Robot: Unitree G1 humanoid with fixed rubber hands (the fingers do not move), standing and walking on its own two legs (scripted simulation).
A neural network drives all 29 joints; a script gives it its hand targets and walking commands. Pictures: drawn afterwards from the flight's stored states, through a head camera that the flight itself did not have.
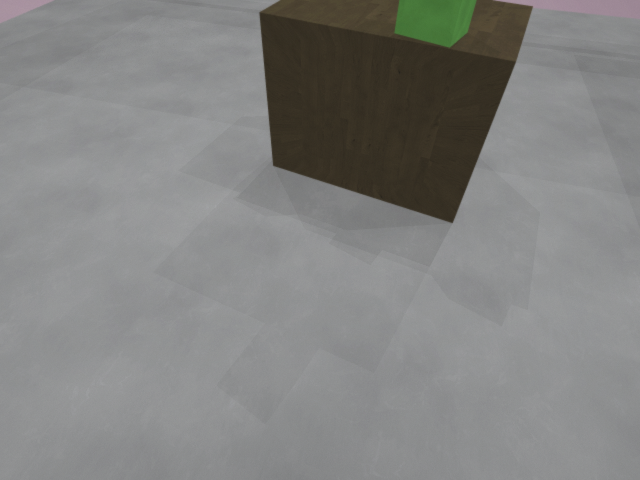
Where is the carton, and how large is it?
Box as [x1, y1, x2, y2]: [394, 0, 476, 47]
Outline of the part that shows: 394,32 449,47 467,31 476,0 399,0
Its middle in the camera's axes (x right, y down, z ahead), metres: +0.40 -0.82 +1.26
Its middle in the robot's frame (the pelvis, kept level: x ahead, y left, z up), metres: +1.52 -0.38 +0.09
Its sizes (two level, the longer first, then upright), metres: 0.207 0.167 0.274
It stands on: a pedestal, 0.73 m high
